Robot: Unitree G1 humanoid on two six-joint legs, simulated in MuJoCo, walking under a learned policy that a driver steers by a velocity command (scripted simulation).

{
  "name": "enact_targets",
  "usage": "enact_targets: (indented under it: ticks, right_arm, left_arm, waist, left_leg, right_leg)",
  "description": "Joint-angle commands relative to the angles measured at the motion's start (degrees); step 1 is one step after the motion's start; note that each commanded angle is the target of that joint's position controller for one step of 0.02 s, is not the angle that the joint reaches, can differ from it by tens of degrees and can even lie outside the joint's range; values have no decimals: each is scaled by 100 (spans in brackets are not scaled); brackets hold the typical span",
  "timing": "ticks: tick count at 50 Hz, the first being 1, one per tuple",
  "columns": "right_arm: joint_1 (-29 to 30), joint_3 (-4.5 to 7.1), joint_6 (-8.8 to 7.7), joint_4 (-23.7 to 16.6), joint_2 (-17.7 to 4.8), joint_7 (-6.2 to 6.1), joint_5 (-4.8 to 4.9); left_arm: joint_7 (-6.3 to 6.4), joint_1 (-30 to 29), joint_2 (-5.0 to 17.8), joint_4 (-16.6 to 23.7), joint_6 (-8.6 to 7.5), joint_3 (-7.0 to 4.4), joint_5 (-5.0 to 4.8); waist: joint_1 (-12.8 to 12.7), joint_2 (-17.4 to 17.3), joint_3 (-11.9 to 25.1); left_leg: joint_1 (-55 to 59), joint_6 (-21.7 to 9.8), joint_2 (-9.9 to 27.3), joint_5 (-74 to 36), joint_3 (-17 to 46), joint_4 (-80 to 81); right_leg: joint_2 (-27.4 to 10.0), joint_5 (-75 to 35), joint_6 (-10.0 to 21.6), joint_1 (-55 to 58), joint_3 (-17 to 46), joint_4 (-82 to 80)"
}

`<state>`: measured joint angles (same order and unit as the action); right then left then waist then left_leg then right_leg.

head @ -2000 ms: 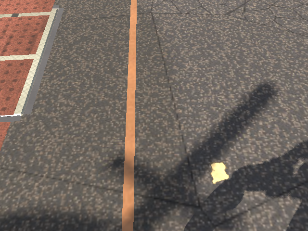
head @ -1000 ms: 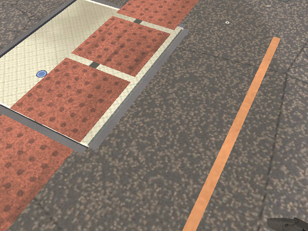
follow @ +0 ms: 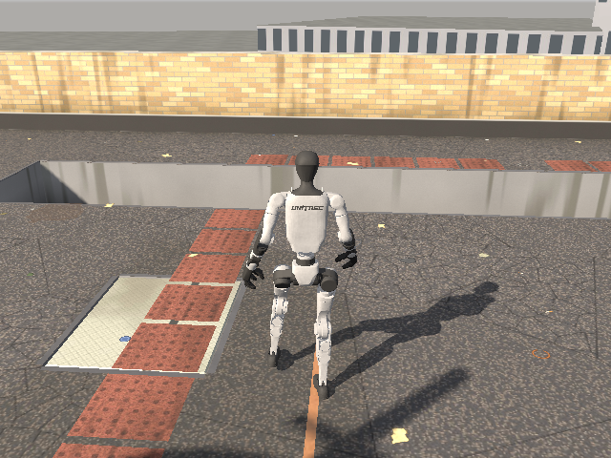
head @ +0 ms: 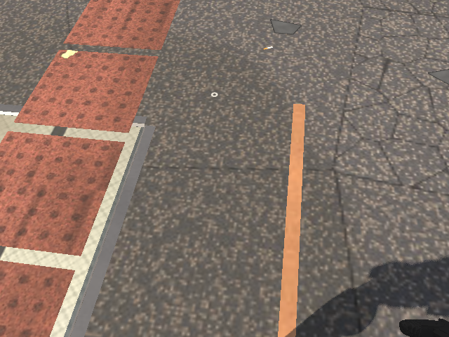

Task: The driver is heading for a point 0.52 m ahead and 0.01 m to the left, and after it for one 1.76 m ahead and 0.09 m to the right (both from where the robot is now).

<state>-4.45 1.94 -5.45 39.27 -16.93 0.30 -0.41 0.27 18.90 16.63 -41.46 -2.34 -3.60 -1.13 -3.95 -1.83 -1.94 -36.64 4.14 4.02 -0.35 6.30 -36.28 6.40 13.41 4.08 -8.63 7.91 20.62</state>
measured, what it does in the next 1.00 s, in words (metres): walks ahead: left foot, then right foot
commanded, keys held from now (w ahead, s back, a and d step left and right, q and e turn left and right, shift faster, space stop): w+e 0.06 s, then w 0.94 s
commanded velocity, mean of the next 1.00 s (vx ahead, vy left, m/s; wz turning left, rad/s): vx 0.50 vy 0.00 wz -0.17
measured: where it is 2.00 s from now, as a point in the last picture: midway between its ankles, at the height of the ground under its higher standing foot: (276, 242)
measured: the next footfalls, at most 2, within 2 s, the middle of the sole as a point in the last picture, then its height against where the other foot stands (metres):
left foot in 0.12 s outside the picture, level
right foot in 0.62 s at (304, 333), level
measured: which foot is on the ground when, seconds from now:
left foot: up 0.00-0.10, down 0.12-0.64, up 0.66-1.00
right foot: down 0.00-0.14, up 0.16-0.60, down 0.62-1.00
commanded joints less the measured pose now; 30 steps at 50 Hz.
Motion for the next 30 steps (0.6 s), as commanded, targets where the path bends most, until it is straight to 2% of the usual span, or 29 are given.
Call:
enact_targets:
  ticks: [1, 3, 4, 5, 6, 7, 8, 9, 10, 11, 12, 13, 14, 17, 20, 23, 26, 28, 29, 30]
  right_arm:
    - [442, 138, -123, -465, -511, 51, 82]
    - [329, 216, -163, -456, -670, 74, 97]
    - [91, 248, -186, -391, -710, 79, 100]
    - [-325, 301, -207, -261, -759, 65, 67]
    - [-907, 370, -238, -185, -935, 34, -30]
    - [-1532, 468, -225, -108, -1378, 9, -146]
    - [-1978, 534, -143, 174, -1423, 90, -11]
    - [-1711, 406, -133, 85, -948, 103, 85]
    - [-1432, 340, -92, 52, -736, 90, 63]
    - [-1194, 291, -67, 45, -633, 89, 7]
    - [-1056, 241, -62, 73, -504, 80, -23]
    - [-1000, 214, -69, 98, -451, 72, -41]
    - [-1014, 209, -84, 139, -428, 72, -16]
    - [-1154, 267, -99, 291, -652, 49, 65]
    - [-1294, 294, -42, 427, -802, 22, 102]
    - [-1576, 298, 15, 604, -888, 14, 154]
    - [-1820, 304, 96, 780, -937, 9, 188]
    - [-1840, 331, 163, 855, -1018, -16, 199]
    - [-1782, 346, 194, 867, -1075, -31, 202]
    - [-1700, 338, 219, 865, -1074, -47, 216]
  left_arm:
    - [66, 97, 969, 276, -30, -278, -60]
    - [80, 87, 946, 273, -5, -285, -40]
    - [79, 33, 906, 275, 11, -279, -14]
    - [71, 49, 743, 269, 21, -230, 11]
    - [43, 126, 433, 287, 4, -114, 55]
    - [38, 701, 57, 361, -39, 5, 33]
    - [46, 1025, 222, 381, -91, 20, -89]
    - [48, 639, 722, 319, -96, -93, -121]
    - [46, 72, 829, 410, -87, -123, -69]
    - [44, -248, 764, 491, -98, -113, 9]
    - [25, -367, 689, 521, -106, -124, 51]
    - [-1, -325, 587, 514, -105, -111, 46]
    - [-20, -270, 479, 488, -100, -88, 41]
    - [-36, -616, 274, 605, -108, -8, 90]
    - [-83, -1129, 140, 703, -165, 65, 87]
    - [-148, -1633, 135, 803, -207, 83, 36]
    - [-219, -2008, 204, 953, -236, 66, -6]
    - [-259, -2015, 306, 992, -259, 32, -2]
    - [-259, -1794, 398, 942, -268, -13, 13]
    - [-235, -1258, 547, 782, -267, -104, 47]
  waist:
    - [33, 679, 212]
    - [158, 795, 232]
    - [294, 873, 276]
    - [486, 865, 429]
    - [744, 616, 945]
    - [698, -574, 1724]
    - [678, -1832, 1880]
    - [805, -994, 1120]
    - [824, -519, 587]
    - [744, -281, 279]
    - [630, -309, 127]
    - [525, -435, 110]
    - [483, -507, 160]
    - [525, -365, 97]
    - [685, -273, 49]
    - [868, -259, -37]
    - [918, -271, -155]
    - [802, -311, -141]
    - [627, -335, -12]
    - [300, -279, 315]
  left_leg:
    - [1061, -35, -338, -350, -137, 584]
    - [1241, -187, -325, 85, -50, 739]
    - [1479, -297, -313, 255, -136, 818]
    - [2046, -448, -312, 311, -258, 997]
    - [3069, -729, 142, 488, 87, 986]
    - [4945, -1413, 1301, 1131, 1912, 1152]
    - [5423, -1984, 1956, 2820, 4042, 1868]
    - [4897, -1819, 1759, 3554, 3747, 2085]
    - [4281, -1617, 1517, 3131, 2837, 2069]
    - [3707, -1564, 1260, 2428, 2214, 2162]
    - [3353, -1543, 1067, 1834, 1788, 2275]
    - [3107, -1515, 921, 1436, 1485, 2391]
    - [3012, -1553, 845, 1113, 1278, 2477]
    - [2972, -1716, 858, 395, 823, 2719]
    - [2990, -1633, 743, 44, 337, 2799]
    - [2998, -1543, 706, -34, 62, 2755]
    - [3369, -1474, 924, -124, 124, 2605]
    - [3664, -1380, 1058, -511, 150, 2375]
    - [3724, -1312, 1041, -1123, 81, 2086]
    - [3642, -1192, 863, -1981, -140, 1440]
  right_leg:
    - [-1275, -562, 780, -513, 1142, -379]
    - [-1417, -467, 673, -212, 1501, -19]
    - [-1445, -546, 609, -125, 1543, 187]
    - [-1293, -716, 491, -144, 1452, 542]
    - [-989, -694, 306, -378, 1131, 1552]
    - [-263, 656, -75, -1825, 410, 3407]
    - [-160, 2081, -256, -3160, 122, 4738]
    - [-434, 1696, -275, -3611, 352, 5213]
    - [-637, 1238, -271, -3652, 161, 5237]
    - [-786, 907, -270, -3532, 27, 4982]
    - [-965, 650, -267, -3370, -13, 4649]
    - [-1070, 495, -274, -3109, -98, 4421]
    - [-1104, 417, -300, -2971, -206, 4244]
    - [-1191, -12, -410, -3060, -393, 3411]
    - [-1166, -882, -457, -2850, -529, 2301]
    - [-1013, -1455, -479, -2466, -686, 1531]
    - [-935, -1342, -351, -2420, -686, 1141]
    - [-876, -996, -195, -2242, -714, 919]
    - [-777, -876, -99, -1841, -806, 789]
    - [-635, -932, 43, -1004, -949, 581]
